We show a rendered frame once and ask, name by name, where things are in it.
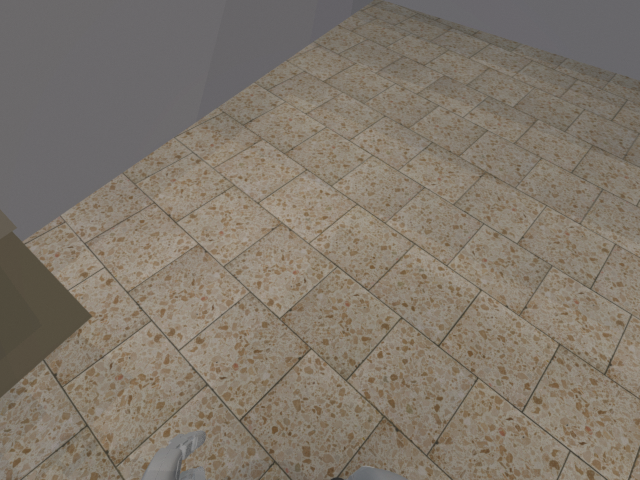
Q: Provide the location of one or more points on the left robot hand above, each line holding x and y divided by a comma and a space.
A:
166, 463

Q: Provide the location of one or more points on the cabinet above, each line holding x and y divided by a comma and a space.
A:
37, 313

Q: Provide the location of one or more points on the right robot shin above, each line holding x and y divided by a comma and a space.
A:
361, 468

